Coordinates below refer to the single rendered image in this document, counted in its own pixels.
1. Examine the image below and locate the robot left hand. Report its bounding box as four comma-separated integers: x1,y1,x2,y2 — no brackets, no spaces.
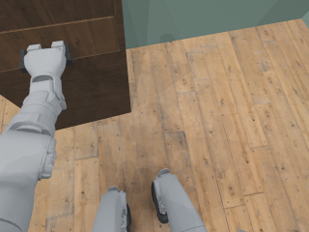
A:
23,41,67,110

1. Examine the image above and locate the right robot thigh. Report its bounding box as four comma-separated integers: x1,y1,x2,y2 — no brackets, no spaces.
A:
154,173,208,232

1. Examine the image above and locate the drawer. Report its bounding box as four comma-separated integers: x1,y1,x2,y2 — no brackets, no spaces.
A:
0,15,119,72

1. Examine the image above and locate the robot left upper arm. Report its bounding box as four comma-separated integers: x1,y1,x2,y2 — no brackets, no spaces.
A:
0,130,57,232

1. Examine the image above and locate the handle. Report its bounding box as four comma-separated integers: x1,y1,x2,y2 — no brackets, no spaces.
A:
18,42,73,73

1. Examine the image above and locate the cabinet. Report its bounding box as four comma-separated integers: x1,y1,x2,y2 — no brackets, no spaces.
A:
0,0,131,131

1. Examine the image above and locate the robot left forearm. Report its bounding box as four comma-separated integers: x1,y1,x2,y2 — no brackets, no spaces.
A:
0,72,63,141

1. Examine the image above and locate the robot right shin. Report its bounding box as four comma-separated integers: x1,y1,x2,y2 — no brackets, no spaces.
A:
157,168,177,214

